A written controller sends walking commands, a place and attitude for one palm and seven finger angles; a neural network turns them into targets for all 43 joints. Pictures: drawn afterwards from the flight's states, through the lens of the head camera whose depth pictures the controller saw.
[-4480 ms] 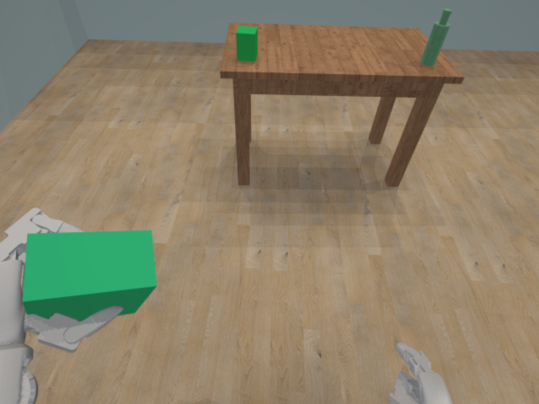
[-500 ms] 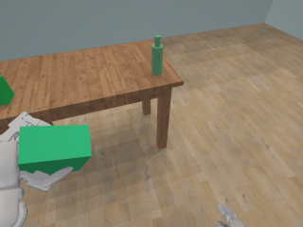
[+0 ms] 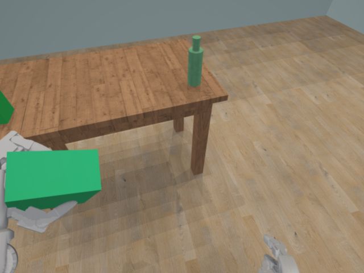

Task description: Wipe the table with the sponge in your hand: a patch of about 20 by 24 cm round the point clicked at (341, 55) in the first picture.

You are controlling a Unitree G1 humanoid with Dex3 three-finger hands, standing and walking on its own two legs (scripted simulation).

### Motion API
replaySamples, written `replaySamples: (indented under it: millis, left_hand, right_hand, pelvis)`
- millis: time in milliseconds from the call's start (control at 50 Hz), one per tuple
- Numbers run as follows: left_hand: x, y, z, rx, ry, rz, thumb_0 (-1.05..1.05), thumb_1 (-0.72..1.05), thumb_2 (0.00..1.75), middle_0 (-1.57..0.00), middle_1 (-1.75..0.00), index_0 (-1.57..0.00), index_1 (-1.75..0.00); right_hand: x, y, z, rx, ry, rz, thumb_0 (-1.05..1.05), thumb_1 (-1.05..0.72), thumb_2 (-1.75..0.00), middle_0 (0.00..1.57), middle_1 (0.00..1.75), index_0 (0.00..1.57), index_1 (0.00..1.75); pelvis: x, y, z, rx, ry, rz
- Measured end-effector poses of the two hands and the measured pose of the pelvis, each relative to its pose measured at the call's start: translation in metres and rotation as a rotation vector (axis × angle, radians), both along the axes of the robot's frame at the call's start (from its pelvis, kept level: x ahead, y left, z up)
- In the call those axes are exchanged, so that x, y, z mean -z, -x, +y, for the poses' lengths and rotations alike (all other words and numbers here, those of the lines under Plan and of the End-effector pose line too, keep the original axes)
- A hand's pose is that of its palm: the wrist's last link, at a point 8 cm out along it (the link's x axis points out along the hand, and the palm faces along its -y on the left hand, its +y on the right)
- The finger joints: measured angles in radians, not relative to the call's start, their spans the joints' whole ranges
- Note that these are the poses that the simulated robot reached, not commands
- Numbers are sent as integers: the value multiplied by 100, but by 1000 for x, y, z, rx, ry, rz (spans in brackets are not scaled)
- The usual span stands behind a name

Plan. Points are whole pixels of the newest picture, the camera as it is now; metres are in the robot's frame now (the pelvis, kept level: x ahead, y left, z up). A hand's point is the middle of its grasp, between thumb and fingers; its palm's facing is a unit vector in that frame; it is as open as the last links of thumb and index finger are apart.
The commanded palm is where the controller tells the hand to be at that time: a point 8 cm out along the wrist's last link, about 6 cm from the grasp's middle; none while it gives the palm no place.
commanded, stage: take the last steps up to it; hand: left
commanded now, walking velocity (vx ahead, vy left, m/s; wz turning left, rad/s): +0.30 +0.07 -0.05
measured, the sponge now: (65, 181) +0.23 +0.21 +0.16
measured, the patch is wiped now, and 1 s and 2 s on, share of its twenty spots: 0.00 0.00 0.00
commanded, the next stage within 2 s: come to a stop and stand still in 1.78 s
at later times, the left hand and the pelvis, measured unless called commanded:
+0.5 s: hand (65, 131) +0.32 +0.24 +0.18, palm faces +0.38 -0.81 -0.46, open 10.6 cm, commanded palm +0.27 +0.29 +0.18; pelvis +0.11 +0.01 +0.00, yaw -1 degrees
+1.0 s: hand (93, 99) +0.43 +0.23 +0.16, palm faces +0.42 -0.78 -0.46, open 10.6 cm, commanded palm +0.37 +0.27 +0.18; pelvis +0.20 -0.01 -0.01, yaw -1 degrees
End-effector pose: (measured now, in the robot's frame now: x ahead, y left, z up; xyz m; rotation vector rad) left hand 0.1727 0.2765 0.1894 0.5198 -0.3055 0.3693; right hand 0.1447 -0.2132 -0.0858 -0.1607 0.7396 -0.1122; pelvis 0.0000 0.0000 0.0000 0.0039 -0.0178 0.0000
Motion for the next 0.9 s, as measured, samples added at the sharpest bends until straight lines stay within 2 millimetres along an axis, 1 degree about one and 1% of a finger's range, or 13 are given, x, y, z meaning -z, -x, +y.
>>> replaySamples:
  millis: [80, 120, 160, 280, 400, 460, 520, 560, 640, 720, 780, 840, 900]
  left_hand:
    - [-6, -16, -19, 18, -73, 3, -1, -53, 101, -67, -137, -68, -137]
    - [-4, -25, -25, 18, -85, 10, -1, -53, 101, -67, -137, -68, -137]
    - [-1, -33, -27, 12, -60, 25, -1, -53, 101, -67, -137, -68, -137]
    - [9, -54, -24, -7, -27, 136, -1, -53, 101, -67, -137, -68, -137]
    - [1, -78, -17, 26, -37, 110, -1, -53, 101, -67, -138, -68, -137]
    - [-3, -94, -6, 35, -35, 56, -1, -53, 101, -67, -138, -68, -137]
    - [-2, -112, 11, 46, -39, -19, 0, -53, 101, -67, -138, -68, -137]
    - [1, -127, 21, 44, -32, -54, -1, -53, 101, -67, -138, -68, -137]
    - [6, -154, 32, 35, 0, -35, -1, -53, 101, -67, -138, -68, -137]
    - [-1, -166, 22, 66, 9, -19, -1, -53, 101, -67, -138, -68, -137]
    - [-10, -170, 9, 92, -21, -10, -1, -53, 101, -67, -138, -68, -137]
    - [-15, -177, 2, 77, -62, 6, -1, -53, 101, -67, -138, -68, -137]
    - [-11, -188, -2, 22, -100, 25, -1, -53, 101, -67, -138, -68, -137]
  right_hand:
    - [17, -20, 2, -20, -58, -8, 1, -90, -90, 21, 30, 20, 30]
    - [27, -30, -3, -26, -66, 16, 1, -90, -90, 21, 30, 20, 30]
    - [30, -36, -10, -29, -61, 52, 1, -90, -90, 21, 30, 20, 30]
    - [15, -53, -38, 5, 1, 101, 1, -91, -90, 21, 30, 20, 30]
    - [-1, -74, -51, 14, 93, 113, 1, -91, -90, 20, 29, 20, 30]
    - [-7, -90, -46, 28, 123, 95, 1, -91, -90, 20, 29, 20, 30]
    - [-7, -111, -35, 55, 143, 42, 1, -91, -90, 20, 29, 20, 30]
    - [-7, -124, -22, 79, 122, 11, 1, -91, -90, 20, 29, 20, 30]
    - [-11, -144, 9, 60, 48, -23, 1, -91, -90, 20, 29, 20, 30]
    - [-11, -156, 31, 26, -13, -28, 1, -91, -90, 21, 30, 20, 30]
    - [-6, -162, 37, 3, -41, -11, 1, -90, -90, 21, 30, 20, 30]
    - [5, -170, 33, -7, -59, 16, 1, -90, -90, 21, 30, 20, 30]
    - [20, -181, 19, -7, -69, 38, 1, -90, -90, 21, 30, 21, 30]
  pelvis:
    - [9, -16, -11, 6, -4, 2]
    - [13, -21, -16, -9, 2, -4]
    - [11, -27, -18, -12, -11, -7]
    - [-4, -49, -19, -3, -40, 17]
    - [-8, -74, -9, -5, -48, 27]
    - [-5, -91, 2, 0, -39, 26]
    - [7, -111, 18, 16, -20, 16]
    - [11, -119, 23, 23, -31, 1]
    - [7, -132, 26, 23, -13, 6]
    - [0, -146, 26, 35, -2, 18]
    - [-2, -159, 23, 33, 0, 23]
    - [-1, -172, 15, 31, -4, 24]
    - [6, -187, 2, 24, -16, 20]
